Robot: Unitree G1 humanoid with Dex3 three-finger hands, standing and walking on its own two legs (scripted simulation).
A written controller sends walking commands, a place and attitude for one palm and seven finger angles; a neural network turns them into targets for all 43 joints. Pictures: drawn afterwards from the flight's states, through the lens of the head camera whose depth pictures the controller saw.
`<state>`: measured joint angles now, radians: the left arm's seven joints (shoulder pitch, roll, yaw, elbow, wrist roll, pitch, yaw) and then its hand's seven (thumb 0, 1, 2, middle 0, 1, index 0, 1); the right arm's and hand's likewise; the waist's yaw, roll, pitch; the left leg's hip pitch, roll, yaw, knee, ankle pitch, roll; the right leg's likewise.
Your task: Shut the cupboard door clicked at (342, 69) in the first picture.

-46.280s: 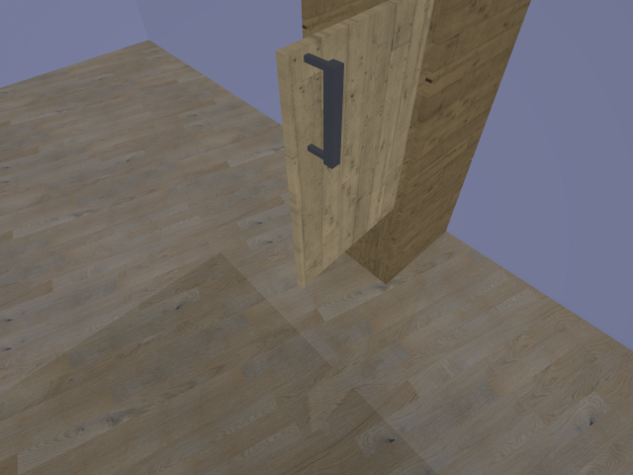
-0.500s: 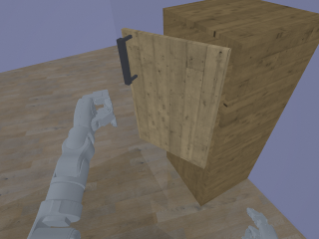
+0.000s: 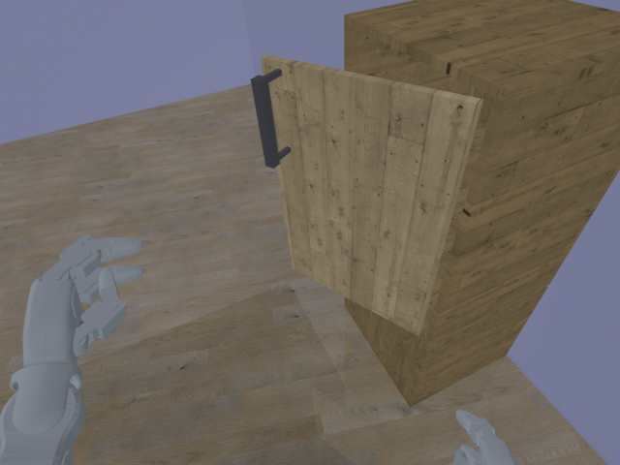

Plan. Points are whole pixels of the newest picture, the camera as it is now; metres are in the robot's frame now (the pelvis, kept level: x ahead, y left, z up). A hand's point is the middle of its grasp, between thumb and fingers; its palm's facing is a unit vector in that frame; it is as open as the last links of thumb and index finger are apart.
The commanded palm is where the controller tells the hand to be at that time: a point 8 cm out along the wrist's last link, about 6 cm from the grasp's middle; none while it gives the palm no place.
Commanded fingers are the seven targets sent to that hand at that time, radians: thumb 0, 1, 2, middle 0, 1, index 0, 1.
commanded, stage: draw the hand back to the body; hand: left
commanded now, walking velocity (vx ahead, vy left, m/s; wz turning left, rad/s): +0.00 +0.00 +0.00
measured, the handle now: (273, 120) +0.67 +0.14 +0.14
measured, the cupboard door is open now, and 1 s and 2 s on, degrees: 29 29 29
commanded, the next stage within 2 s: step back with the hand held close in 0.54 s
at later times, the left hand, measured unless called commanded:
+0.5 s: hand (63, 344) +0.19 +0.27 +0.15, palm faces +0.48 -0.79 -0.39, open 7.4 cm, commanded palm +0.14 +0.30 +0.17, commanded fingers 0.00 0.90 0.90 -0.20 -0.30 -0.20 -0.30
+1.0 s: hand (43, 353) +0.18 +0.29 +0.14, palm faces +0.37 -0.78 -0.51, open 7.4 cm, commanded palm +0.12 +0.33 +0.17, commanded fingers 0.00 0.90 0.90 -0.20 -0.30 -0.20 -0.30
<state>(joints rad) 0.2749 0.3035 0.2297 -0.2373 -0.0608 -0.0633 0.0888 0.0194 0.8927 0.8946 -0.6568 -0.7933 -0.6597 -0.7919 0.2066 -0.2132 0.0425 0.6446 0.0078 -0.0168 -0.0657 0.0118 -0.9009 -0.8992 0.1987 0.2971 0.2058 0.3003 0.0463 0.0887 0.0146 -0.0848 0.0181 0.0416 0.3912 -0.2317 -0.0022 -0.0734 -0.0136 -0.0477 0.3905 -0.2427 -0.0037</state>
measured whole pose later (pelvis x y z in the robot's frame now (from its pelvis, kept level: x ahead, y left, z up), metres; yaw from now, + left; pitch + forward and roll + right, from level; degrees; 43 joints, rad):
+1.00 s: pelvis -0.03 +0.03 -0.01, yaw -1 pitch +0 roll -1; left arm 0.56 0.43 0.40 -0.45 -0.07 -0.12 0.13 0.02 0.89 0.89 -0.21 -0.30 -0.21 -0.30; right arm 0.18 -0.25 -0.02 0.57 0.02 0.03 -0.11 0.01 -0.90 -0.90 0.20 0.30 0.20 0.30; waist 0.00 0.04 0.01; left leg -0.29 0.00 0.06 0.55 -0.26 0.04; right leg -0.28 -0.04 -0.02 0.52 -0.25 0.03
